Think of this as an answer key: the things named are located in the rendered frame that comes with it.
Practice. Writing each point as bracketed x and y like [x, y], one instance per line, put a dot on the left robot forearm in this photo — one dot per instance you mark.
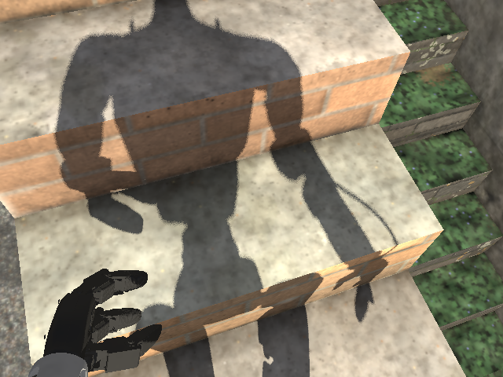
[59, 365]

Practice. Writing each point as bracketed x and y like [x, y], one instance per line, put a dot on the left robot hand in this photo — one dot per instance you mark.
[77, 327]

